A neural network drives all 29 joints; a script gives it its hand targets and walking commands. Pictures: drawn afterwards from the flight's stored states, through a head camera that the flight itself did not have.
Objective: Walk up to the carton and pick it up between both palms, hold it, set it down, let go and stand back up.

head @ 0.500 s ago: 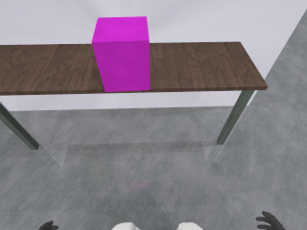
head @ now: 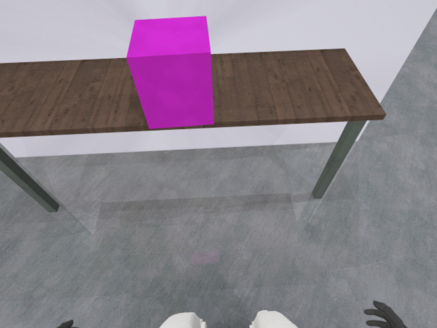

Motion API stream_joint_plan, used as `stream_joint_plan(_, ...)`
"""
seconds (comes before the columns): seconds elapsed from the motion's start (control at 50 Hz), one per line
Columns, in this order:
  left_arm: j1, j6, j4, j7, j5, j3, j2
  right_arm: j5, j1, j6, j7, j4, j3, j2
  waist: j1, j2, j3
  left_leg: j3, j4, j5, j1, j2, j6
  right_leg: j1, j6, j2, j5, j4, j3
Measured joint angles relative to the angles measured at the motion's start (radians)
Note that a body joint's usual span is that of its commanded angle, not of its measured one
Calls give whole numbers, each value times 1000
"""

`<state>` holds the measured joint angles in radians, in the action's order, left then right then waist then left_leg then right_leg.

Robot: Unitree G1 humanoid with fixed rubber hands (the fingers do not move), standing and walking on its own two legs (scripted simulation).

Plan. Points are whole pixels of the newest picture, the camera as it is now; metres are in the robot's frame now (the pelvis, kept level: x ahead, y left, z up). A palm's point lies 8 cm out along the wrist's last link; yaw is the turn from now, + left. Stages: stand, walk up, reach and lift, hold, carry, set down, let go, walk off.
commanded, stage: walk up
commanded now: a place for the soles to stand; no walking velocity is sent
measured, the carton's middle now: (176, 74) +0.79 +0.14 -0.01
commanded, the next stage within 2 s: none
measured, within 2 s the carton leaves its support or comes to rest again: neither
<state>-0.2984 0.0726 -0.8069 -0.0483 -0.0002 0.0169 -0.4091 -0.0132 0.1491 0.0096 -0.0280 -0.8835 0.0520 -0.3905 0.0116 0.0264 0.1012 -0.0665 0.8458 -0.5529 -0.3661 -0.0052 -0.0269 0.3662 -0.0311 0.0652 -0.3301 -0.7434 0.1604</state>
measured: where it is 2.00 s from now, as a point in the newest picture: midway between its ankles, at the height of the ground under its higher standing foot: outside the picture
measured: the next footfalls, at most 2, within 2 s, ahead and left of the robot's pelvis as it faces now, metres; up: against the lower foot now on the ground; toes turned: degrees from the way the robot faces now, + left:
right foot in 0.66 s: +0.11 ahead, -0.08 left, +0.00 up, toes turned +9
left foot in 0.94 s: +0.07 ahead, +0.14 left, +0.00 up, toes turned +4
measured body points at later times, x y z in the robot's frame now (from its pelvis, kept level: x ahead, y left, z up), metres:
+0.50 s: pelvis +0.01 +0.05 +0.01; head +0.04 +0.07 +0.46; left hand +0.08 +0.37 -0.11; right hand +0.11 -0.27 -0.09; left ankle +0.01 +0.10 -0.71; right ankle +0.03 -0.11 -0.68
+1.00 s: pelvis +0.02 +0.05 +0.01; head +0.04 +0.05 +0.46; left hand +0.11 +0.37 -0.09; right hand +0.11 -0.27 -0.11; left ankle +0.03 +0.14 -0.71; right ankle +0.07 -0.09 -0.71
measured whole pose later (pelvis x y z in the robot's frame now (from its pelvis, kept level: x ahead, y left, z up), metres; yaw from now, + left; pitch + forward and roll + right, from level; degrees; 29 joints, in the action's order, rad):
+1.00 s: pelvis +0.02 +0.05 +0.01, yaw +2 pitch -2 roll +0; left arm -0.26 0.05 -0.81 -0.04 0.00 0.01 -0.41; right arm -0.01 0.18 -0.02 -0.01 -0.95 0.05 -0.39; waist 0.01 0.01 0.08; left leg -0.05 0.68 -0.31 -0.30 -0.01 -0.04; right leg 0.36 0.01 0.05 -0.29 -0.68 0.12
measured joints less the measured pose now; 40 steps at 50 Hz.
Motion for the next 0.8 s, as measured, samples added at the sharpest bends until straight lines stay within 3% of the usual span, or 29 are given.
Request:
stream_joint_plan(0.04,-10,0,0,-3,0,3,0,0,0,2,-1,10,0,0,0,7,-3,6,25,-50,0,-3,8,-1,0,0,-8,1,6)
stream_joint_plan(0.12,-9,0,0,-3,0,7,0,0,0,2,-4,4,0,0,0,23,-1,15,5,-12,-1,6,7,2,0,0,-8,2,6)
stream_joint_plan(0.18,1,-4,0,-3,0,8,0,0,4,-1,-5,-15,0,0,0,18,-2,14,-32,166,0,-13,-40,1,0,-15,-11,1,7)
stream_joint_plan(0.24,10,-14,0,-3,0,6,1,0,18,-9,-4,-31,0,-1,1,5,-17,15,-51,154,4,-33,-72,33,2,-16,-98,-102,6)
stream_joint_plan(0.34,10,-25,0,-3,0,6,0,0,31,-18,7,-47,0,0,1,-32,-20,14,-145,197,46,-56,-68,61,2,-16,-112,-199,7)
stream_joint_plan(0.52,10,-33,0,-3,0,6,0,0,32,-20,15,-25,0,0,1,-45,-20,11,-175,205,59,-83,-87,61,2,-16,-115,-163,-1)
stream_joint_plan(0.64,10,-33,1,-3,0,6,0,0,32,-20,9,-17,0,0,1,-46,-26,7,-175,196,59,-90,-73,52,2,-16,-116,-36,-32)
stream_joint_plan(0.7,9,-22,1,-3,0,1,0,0,31,-20,11,-12,0,0,2,-36,-22,7,-158,189,59,-81,-52,30,18,-9,66,44,-37)
stream_joint_plan(0.74,9,-16,0,-3,0,0,0,0,29,-19,7,-11,0,0,2,-32,-17,7,-116,104,60,-75,-9,14,35,-7,57,47,-37)
stream_joint_plan(0.8,9,-16,0,-3,0,0,0,0,29,-15,5,-16,0,0,2,-24,-21,9,-62,-30,59,-57,10,-5,44,-7,41,59,-37)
